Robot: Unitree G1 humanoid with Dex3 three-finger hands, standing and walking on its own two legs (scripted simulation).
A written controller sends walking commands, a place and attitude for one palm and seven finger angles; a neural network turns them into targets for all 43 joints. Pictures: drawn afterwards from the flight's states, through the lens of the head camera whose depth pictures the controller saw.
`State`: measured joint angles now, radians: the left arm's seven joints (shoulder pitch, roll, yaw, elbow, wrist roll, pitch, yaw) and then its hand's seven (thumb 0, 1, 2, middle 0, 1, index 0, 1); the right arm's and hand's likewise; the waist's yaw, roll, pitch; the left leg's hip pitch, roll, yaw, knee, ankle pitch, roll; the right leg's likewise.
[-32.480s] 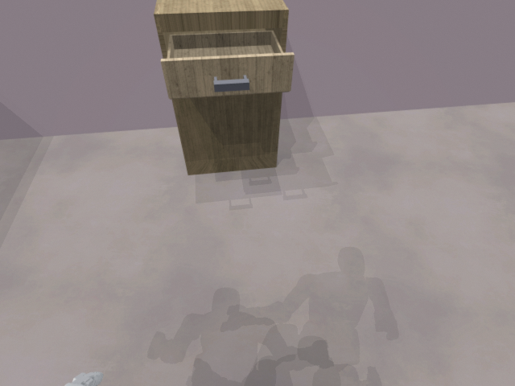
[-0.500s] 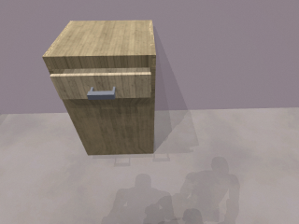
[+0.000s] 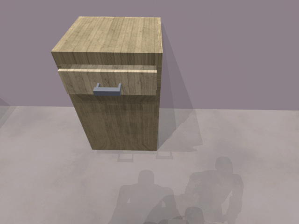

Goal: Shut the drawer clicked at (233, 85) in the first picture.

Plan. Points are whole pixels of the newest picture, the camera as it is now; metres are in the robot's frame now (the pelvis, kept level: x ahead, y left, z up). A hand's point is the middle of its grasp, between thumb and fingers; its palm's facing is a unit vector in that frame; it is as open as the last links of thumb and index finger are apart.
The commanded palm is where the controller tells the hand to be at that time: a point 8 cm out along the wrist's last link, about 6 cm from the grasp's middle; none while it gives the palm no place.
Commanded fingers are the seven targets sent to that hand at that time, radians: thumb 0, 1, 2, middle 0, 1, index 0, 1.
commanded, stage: look again from close up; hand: left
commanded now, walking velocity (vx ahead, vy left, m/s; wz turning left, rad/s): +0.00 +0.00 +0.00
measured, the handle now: (108, 88) +0.70 +0.25 -0.07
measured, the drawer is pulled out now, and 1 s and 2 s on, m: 0.05 0.05 0.05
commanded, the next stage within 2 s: shuffle to correct the standing spot in 0.46 s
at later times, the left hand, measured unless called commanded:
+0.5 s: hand out of the picture +0.04 +0.16 -0.17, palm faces +0.04 -0.99 -0.16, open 7.3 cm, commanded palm none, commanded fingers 0.00 0.90 0.90 -0.20 -0.30 -0.20 -0.30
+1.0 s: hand out of the picture +0.13 +0.19 -0.18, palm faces +0.03 -0.98 -0.19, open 7.3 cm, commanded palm none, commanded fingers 0.00 0.90 0.90 -0.20 -0.30 -0.20 -0.30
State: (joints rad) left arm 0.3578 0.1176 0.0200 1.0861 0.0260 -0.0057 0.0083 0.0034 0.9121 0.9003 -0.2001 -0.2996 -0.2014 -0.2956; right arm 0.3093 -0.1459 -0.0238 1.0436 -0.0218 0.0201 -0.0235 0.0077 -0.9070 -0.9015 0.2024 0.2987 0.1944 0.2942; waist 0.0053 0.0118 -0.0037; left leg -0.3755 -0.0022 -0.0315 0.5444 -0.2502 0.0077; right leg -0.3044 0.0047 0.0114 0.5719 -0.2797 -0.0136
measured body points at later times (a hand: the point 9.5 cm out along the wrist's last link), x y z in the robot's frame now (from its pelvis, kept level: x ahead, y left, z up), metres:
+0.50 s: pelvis +0.06 +0.00 +0.00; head +0.07 +0.00 +0.45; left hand +0.04 +0.21 -0.15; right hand +0.04 -0.20 -0.16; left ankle +0.09 +0.13 -0.73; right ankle +0.04 -0.12 -0.73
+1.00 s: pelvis +0.17 +0.02 +0.00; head +0.19 +0.02 +0.44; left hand +0.13 +0.24 -0.16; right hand +0.17 -0.20 -0.16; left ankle +0.09 +0.12 -0.73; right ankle +0.08 -0.10 -0.68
